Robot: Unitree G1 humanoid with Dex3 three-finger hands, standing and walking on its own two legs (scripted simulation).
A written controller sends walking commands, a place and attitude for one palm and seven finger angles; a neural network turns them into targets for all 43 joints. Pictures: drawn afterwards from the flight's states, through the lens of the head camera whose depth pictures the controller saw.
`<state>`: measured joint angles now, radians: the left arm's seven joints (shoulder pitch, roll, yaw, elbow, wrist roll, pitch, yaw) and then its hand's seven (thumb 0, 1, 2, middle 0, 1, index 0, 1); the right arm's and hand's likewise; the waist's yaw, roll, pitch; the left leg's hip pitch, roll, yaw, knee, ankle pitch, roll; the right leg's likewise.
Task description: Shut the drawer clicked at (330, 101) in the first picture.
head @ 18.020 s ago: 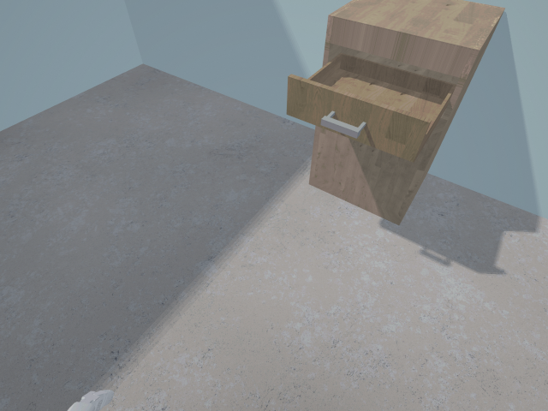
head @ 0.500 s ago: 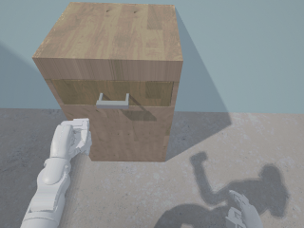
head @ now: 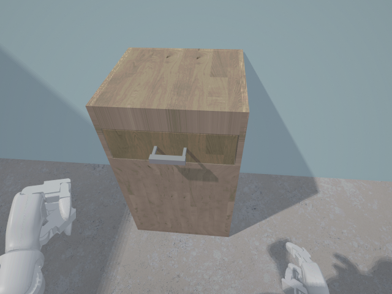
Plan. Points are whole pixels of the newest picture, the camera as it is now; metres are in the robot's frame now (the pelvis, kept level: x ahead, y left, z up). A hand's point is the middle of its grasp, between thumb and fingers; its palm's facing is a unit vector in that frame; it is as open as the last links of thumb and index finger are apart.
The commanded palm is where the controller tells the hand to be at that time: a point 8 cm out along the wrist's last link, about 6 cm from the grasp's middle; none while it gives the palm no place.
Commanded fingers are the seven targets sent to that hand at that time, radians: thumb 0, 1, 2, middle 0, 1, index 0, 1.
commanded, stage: draw the hand back to the body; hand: left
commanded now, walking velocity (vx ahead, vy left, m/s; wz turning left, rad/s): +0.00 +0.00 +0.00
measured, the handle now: (168, 154) +0.57 +0.16 -0.11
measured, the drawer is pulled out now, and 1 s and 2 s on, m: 0.00 0.00 0.00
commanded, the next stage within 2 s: step back with the hand held close in 0.28 s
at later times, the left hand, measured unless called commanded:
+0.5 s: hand (53, 215) +0.18 +0.23 +0.17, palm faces +0.41 -0.81 -0.41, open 3.3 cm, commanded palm +0.12 +0.27 +0.18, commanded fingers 0.00 0.90 0.90 -1.40 -1.60 -1.40 -1.60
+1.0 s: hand (18, 254) +0.13 +0.26 +0.16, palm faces +0.35 -0.80 -0.49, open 3.2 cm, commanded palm +0.07 +0.29 +0.18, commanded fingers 0.00 0.90 0.90 -1.40 -1.60 -1.40 -1.60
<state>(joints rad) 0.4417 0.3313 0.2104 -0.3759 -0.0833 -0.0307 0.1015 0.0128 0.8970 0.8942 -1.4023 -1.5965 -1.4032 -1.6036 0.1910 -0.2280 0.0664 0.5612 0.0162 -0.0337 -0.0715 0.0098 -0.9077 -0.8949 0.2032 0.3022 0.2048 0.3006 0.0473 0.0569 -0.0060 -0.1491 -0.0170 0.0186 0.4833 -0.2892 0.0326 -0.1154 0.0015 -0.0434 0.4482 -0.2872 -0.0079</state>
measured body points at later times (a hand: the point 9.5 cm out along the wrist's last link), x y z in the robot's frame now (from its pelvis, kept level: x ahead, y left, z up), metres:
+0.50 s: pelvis -0.01 -0.01 +0.00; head -0.02 -0.03 +0.45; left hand +0.15 +0.27 +0.19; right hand +0.18 -0.24 -0.08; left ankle -0.02 +0.10 -0.74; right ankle -0.03 -0.11 -0.74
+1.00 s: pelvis -0.06 +0.01 +0.00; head -0.04 +0.01 +0.45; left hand +0.10 +0.30 +0.18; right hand +0.12 -0.22 -0.08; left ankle -0.02 +0.10 -0.74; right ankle -0.03 -0.11 -0.74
